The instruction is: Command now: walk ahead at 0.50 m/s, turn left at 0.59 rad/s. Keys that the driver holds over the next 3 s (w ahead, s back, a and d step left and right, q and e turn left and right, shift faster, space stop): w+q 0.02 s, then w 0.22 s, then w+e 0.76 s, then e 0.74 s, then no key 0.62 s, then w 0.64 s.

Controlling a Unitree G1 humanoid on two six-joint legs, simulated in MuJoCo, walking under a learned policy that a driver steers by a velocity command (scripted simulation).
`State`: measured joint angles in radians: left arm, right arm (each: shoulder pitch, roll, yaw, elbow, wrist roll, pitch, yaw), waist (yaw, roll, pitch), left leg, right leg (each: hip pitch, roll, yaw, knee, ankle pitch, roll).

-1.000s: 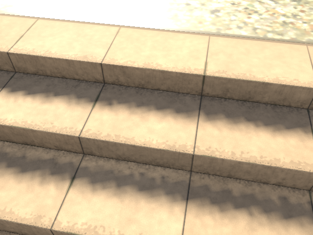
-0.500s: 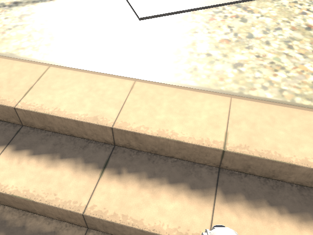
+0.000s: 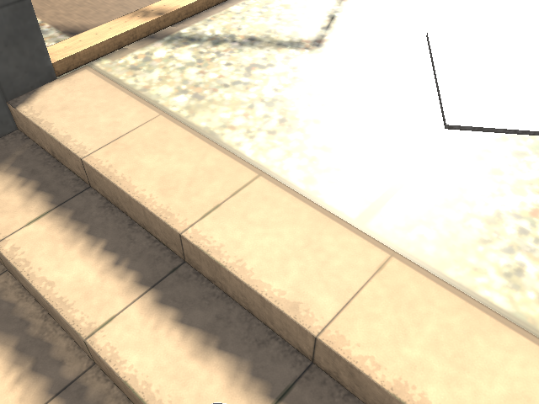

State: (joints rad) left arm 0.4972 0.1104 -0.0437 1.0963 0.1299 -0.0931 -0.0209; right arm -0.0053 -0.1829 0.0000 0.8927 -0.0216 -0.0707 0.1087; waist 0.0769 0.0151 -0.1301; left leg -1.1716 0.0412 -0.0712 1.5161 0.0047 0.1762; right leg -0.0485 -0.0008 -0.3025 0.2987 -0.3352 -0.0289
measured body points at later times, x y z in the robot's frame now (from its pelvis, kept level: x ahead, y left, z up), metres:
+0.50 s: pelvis +0.32 +0.07 +0.10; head +0.34 +0.05 +0.55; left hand +0.45 +0.35 +0.01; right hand +0.29 -0.18 -0.06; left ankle +0.31 +0.16 -0.62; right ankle +0.38 -0.02 -0.53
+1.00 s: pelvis +0.60 +0.11 +0.11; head +0.60 +0.09 +0.56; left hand +0.59 +0.31 -0.04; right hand +0.81 -0.10 +0.02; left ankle +0.67 +0.26 -0.60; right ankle +0.48 +0.00 -0.62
